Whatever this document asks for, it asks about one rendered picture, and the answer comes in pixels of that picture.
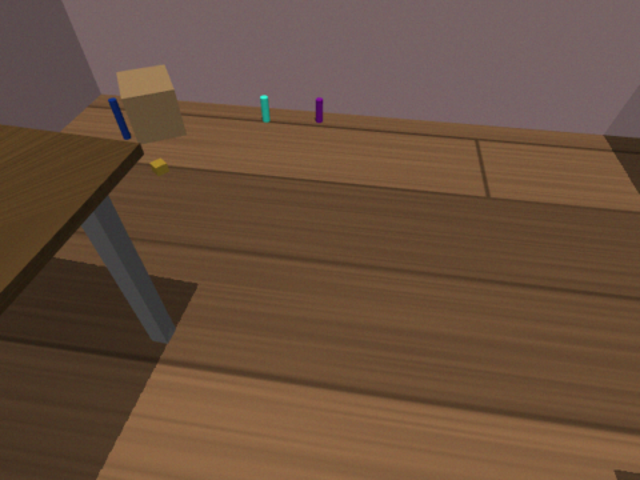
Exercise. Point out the table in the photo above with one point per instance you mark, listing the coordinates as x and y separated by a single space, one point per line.
51 183

